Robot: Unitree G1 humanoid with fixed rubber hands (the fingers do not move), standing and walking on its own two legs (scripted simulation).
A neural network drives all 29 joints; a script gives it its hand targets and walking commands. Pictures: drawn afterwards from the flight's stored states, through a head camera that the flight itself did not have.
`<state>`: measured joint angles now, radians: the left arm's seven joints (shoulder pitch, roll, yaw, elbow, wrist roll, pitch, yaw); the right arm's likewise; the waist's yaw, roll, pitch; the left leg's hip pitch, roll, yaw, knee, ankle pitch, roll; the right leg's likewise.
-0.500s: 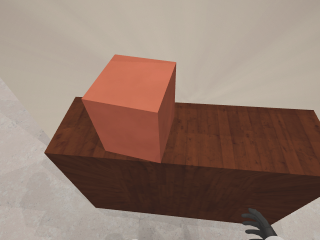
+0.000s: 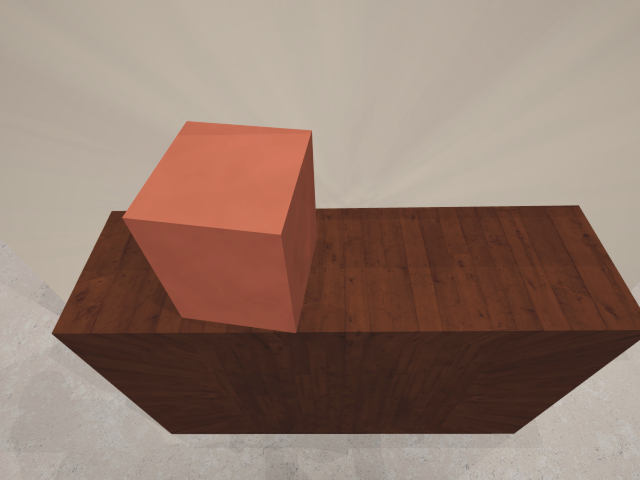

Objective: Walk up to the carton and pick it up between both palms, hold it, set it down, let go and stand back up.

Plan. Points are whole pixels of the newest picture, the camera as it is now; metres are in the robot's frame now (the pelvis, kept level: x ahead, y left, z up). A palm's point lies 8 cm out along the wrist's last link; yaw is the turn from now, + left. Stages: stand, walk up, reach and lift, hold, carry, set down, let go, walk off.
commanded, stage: walk up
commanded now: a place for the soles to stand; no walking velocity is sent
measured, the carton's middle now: (242, 229) +0.49 +0.13 +0.00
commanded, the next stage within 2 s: none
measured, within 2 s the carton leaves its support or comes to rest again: neither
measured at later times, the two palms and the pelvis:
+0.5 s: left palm out of the picture +0.08 +0.40 -0.12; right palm out of the picture +0.11 -0.17 -0.13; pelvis +0.00 +0.11 -0.02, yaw -8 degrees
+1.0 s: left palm out of the picture +0.12 +0.38 -0.12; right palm out of the picture -0.05 -0.08 -0.12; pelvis +0.00 +0.16 +0.01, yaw -12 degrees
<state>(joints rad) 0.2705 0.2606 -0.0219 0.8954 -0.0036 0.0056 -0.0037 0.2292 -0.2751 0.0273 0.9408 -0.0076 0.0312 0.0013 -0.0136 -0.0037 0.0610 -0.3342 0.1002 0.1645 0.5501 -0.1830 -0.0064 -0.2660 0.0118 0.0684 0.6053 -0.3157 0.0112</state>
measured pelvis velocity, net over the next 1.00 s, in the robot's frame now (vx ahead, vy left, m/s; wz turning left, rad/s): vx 0.00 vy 0.16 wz -0.22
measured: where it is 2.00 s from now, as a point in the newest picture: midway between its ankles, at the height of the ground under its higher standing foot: outside the picture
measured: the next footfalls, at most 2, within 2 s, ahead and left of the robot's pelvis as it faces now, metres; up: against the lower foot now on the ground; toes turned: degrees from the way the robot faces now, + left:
left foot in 0.44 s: +0.10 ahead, +0.26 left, +0.00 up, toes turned -6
right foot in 0.66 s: +0.04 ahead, +0.02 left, +0.00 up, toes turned -9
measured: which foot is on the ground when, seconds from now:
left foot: down 0.00-0.16, up 0.18-0.42, down 0.44-1.00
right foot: down 0.00-0.44, up 0.46-0.64, down 0.66-1.00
